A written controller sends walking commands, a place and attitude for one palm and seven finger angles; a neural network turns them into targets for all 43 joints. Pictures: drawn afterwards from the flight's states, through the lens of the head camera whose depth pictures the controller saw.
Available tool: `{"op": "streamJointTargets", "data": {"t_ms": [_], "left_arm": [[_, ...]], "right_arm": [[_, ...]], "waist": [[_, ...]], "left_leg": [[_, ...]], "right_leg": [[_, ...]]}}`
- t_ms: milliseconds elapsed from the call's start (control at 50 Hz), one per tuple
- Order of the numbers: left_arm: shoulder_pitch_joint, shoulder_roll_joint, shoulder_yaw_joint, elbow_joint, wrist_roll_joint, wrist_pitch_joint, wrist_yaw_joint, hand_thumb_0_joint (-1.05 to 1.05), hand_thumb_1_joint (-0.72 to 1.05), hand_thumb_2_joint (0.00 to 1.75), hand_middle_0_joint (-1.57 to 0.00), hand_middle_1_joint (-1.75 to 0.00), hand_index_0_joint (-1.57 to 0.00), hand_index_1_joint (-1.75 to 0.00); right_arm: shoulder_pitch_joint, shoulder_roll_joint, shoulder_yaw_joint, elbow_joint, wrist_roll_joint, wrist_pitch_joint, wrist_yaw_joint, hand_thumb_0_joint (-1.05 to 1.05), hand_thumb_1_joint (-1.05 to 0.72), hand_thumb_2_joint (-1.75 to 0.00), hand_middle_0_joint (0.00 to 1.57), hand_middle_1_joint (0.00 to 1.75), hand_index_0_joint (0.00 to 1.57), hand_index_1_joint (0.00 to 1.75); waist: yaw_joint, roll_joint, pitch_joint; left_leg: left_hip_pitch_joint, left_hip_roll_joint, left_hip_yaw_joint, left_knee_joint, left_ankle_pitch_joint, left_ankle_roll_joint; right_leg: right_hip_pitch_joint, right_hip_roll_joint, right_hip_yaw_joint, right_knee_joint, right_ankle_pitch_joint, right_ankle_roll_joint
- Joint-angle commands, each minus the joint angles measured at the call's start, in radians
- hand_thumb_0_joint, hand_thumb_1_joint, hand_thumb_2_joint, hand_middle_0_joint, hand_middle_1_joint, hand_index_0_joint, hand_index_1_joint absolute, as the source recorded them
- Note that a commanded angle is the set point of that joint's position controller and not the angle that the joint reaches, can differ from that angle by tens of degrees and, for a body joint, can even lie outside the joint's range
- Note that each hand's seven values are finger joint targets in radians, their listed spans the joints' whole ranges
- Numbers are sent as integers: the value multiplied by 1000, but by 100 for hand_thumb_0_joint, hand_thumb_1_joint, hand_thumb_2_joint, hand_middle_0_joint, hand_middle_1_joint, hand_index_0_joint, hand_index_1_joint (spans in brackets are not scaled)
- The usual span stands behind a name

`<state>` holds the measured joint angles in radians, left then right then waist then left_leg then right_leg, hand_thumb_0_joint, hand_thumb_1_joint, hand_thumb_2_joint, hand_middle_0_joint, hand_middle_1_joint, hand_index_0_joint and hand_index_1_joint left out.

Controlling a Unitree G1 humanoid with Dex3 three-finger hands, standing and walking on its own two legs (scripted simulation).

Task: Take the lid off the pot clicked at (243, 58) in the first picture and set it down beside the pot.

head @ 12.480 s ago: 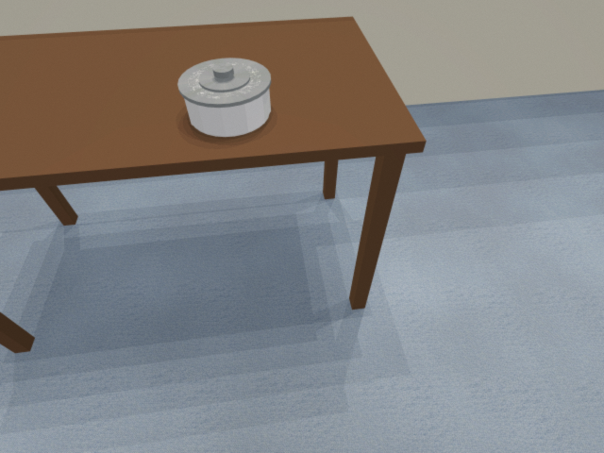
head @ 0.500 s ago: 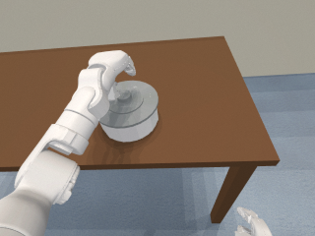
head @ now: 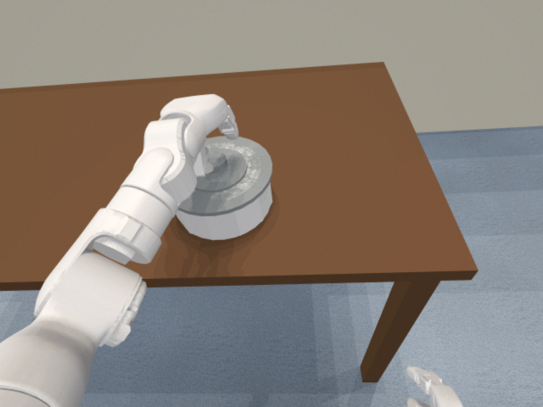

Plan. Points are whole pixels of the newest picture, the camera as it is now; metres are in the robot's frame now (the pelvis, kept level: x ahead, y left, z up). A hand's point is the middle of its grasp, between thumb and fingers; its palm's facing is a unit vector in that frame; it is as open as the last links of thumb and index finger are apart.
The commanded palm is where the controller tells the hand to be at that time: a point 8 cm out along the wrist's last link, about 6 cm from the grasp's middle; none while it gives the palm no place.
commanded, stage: lower the open fingers around the knob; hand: left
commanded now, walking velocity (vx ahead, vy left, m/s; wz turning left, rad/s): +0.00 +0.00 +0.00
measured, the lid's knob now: (214, 162) +0.48 +0.10 +0.11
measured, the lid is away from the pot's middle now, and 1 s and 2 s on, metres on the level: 0.00 0.00 0.00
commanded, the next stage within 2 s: close the fingers and squeeze the knob in 0.60 s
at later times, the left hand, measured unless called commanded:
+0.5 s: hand (209, 161) +0.46 +0.10 +0.14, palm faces -0.30 -0.06 -0.95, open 10.1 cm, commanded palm +0.44 +0.11 +0.20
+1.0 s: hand (208, 160) +0.46 +0.10 +0.14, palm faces -0.32 -0.06 -0.95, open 9.8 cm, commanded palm +0.44 +0.11 +0.20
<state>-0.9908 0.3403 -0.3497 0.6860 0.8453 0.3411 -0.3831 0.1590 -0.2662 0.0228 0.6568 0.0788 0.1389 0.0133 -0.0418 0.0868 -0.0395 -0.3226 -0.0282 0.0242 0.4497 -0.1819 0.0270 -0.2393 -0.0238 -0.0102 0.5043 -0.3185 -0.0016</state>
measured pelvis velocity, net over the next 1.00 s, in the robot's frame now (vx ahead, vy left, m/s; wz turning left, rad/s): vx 0.01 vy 0.00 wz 0.00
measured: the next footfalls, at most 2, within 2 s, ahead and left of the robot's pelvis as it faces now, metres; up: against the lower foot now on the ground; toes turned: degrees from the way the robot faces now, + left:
none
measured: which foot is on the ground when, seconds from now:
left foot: down 0.00-1.00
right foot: down 0.00-1.00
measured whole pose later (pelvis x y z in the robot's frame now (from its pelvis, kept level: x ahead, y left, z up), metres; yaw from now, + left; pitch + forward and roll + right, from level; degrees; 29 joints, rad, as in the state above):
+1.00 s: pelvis +0.01 +0.00 +0.00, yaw +0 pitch +5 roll +1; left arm -0.98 0.32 -0.34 0.76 0.86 0.33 -0.36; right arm 0.18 -0.27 0.01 0.66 0.08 0.14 0.01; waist -0.05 0.08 -0.05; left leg -0.35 -0.02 0.03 0.46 -0.20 0.03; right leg -0.25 -0.02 -0.01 0.50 -0.33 0.00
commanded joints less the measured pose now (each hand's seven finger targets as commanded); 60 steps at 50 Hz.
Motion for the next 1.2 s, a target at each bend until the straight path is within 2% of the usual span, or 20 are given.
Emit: {"op": "streamJointTargets", "data": {"t_ms": [0, 80, 120, 180, 280, 460, 520, 580, 640, 680, 700, 740, 800, 860, 900, 1060, 1100, 1120, 1140, 1180], "left_arm": [[-551, 164, 80, -190, 16, -17, 34, 0, -34, 153, -85, -8, -85, -8], [-514, 233, 138, -95, 30, -13, 37, 0, -34, 153, -85, -8, -85, -8], [-540, 203, 113, -176, 30, -27, 37, 0, -34, 153, -85, -8, -85, -8], [-508, 172, 91, -116, 35, -20, 39, 0, -34, 153, -85, -8, -85, -8], [-490, 219, 133, -156, 36, -33, 52, 0, -34, 153, -85, -8, -85, -8], [-438, 148, 87, -130, 35, -20, 72, 0, -34, 153, -85, -8, -85, -8], [-437, 200, 129, -117, 32, -19, 74, 0, -34, 153, -85, -8, -85, -8], [-446, 140, 76, -114, 32, -10, 72, 0, -34, 153, -85, -8, -85, -8], [-449, 218, 135, -107, 34, -13, 69, 0, -34, 153, -85, -8, -85, -8], [-448, 119, 55, -99, 29, -7, 59, 0, -34, 153, -85, -8, -85, -8], [-456, 116, 59, -113, 21, -10, 57, 0, -19, 117, -68, -35, -68, -35], [-452, 175, 100, -66, 32, -7, 61, 0, -17, 117, -66, -43, -66, -43], [-479, 116, 57, -83, 27, -12, 56, 0, -14, 117, -64, -53, -64, -53], [-465, 181, 110, -65, 31, -13, 58, 0, -11, 116, -63, -60, -63, -60], [-476, 141, 83, -75, 21, -19, 52, 0, -8, 115, -62, -65, -62, -65], [-467, 167, 103, -145, 29, -23, 62, 0, 1, 111, -63, -78, -63, -78], [-445, 125, 76, -131, 17, -21, 61, 0, 3, 110, -63, -81, -63, -81], [-476, 184, 117, -152, 28, -20, 66, 0, 5, 109, -64, -82, -64, -82], [-449, 183, 111, -109, 32, -16, 70, 0, 6, 109, -64, -84, -64, -84], [-471, 134, 70, -130, 33, -11, 69, 0, 8, 107, -65, -86, -65, -86]], "right_arm": [[-84, -101, -46, -150, 0, -52, -2, 0, -90, -90, 20, 30, 20, 30], [-53, -113, -45, -128, -1, -57, -7, 0, -90, -90, 20, 30, 20, 30], [-54, -109, -52, -139, -4, -63, -5, 0, -90, -90, 20, 30, 20, 30], [-40, -111, -52, -127, -1, -62, -1, 0, -90, -90, 20, 30, 20, 30], [-36, -114, -57, -130, -3, -66, -2, 0, -90, -90, 20, 30, 20, 30], [-42, -107, -57, -129, 1, -50, 6, 0, -90, -90, 20, 30, 20, 30], [-48, -112, -54, -129, 0, -44, 2, 0, -90, -90, 20, 30, 20, 30], [-54, -103, -52, -129, 2, -40, 2, 0, -90, -90, 20, 30, 20, 30], [-60, -110, -46, -130, 1, -39, -3, 0, -90, -90, 20, 30, 20, 30], [-62, -100, -47, -130, 4, -36, -3, 0, -90, -90, 20, 30, 20, 30], [-62, -104, -52, -132, 3, -34, -3, 0, -90, -90, 20, 30, 20, 30], [-54, -107, -43, -126, 2, -33, -6, 0, -90, -90, 20, 30, 20, 30], [-56, -104, -47, -129, 0, -33, -8, 0, -90, -90, 20, 30, 20, 30], [-45, -107, -45, -124, -1, -37, -10, 0, -90, -90, 20, 30, 20, 30], [-44, -107, -49, -127, -2, -35, -12, 0, -90, -90, 20, 30, 20, 30], [-40, -109, -56, -128, 0, -39, 1, 0, -90, -90, 20, 30, 20, 30], [-43, -108, -56, -133, -1, -38, 3, 0, -90, -90, 20, 30, 20, 30], [-42, -111, -57, -125, -1, -38, 3, 0, -90, -90, 20, 30, 20, 30], [-44, -111, -51, -125, 2, -39, 1, 0, -90, -90, 20, 30, 20, 30], [-44, -108, -55, -121, 4, -39, 4, 0, -90, -90, 20, 30, 20, 30]], "waist": [[-13, -130, -374], [-5, -165, -339], [-7, -138, -407], [-15, -146, -345], [-7, -139, -385], [-12, -138, -368], [-10, -144, -372], [-18, -142, -363], [-10, -157, -375], [-23, -161, -341], [-27, -157, -348], [-17, -163, -344], [-27, -145, -358], [-16, -156, -373], [-24, -169, -372], [-15, -137, -393], [-20, -141, -381], [-15, -142, -388], [-12, -142, -378], [-21, -135, -371]], "left_leg": [[269, -27, -19, -2, 188, 55], [239, -28, -11, -11, 154, 56], [278, -29, -16, 1, 207, 58], [262, -28, -16, 3, 209, 57], [278, -27, -12, 9, 230, 60], [271, -21, -13, 21, 261, 55], [260, -21, -8, 22, 246, 56], [267, -22, -11, 22, 243, 55], [248, -25, -3, 22, 239, 56], [250, -26, -3, 23, 235, 56], [253, -22, -5, 27, 246, 58], [237, -27, -7, 19, 215, 56], [252, -26, -12, 25, 233, 56], [253, -29, -8, 23, 227, 58], [245, -27, -6, 22, 226, 60], [288, -21, -16, 27, 278, 57], [271, -21, -19, 26, 284, 59], [278, -20, -15, 27, 268, 58], [264, -24, -14, 23, 258, 58], [279, -21, -15, 23, 259, 56]], "right_leg": [[-4, 36, -20, -61, 384, -34], [-5, 40, -19, -63, 370, -27], [17, 38, -16, -53, 420, -30], [-21, 46, -26, -53, 415, -31], [2, 44, -21, -50, 445, -30], [-25, 47, -30, -39, 452, -32], [-10, 43, -22, -43, 457, -31], [-31, 46, -28, -43, 442, -31], [5, 41, -17, -41, 476, -28], [-31, 43, -26, -46, 462, -27], [-31, 41, -24, -51, 464, -31], [-20, 44, -24, -46, 445, -29], [-33, 42, -25, -48, 445, -34], [-8, 43, -21, -45, 456, -29], [-7, 39, -21, -53, 465, -30], [-13, 47, -26, -41, 478, -33], [-17, 46, -32, -45, 475, -36], [-10, 46, -25, -44, 478, -33], [-9, 49, -26, -40, 467, -33], [-33, 49, -31, -42, 459, -33]]}}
